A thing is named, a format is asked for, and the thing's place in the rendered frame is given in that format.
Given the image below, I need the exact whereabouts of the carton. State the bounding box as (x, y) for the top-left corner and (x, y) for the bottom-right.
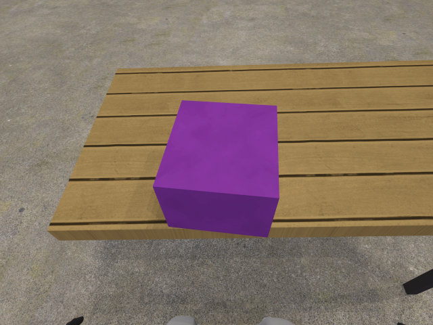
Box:
(153, 100), (279, 238)

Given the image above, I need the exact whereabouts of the table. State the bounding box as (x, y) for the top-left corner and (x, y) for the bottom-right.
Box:
(47, 60), (433, 295)

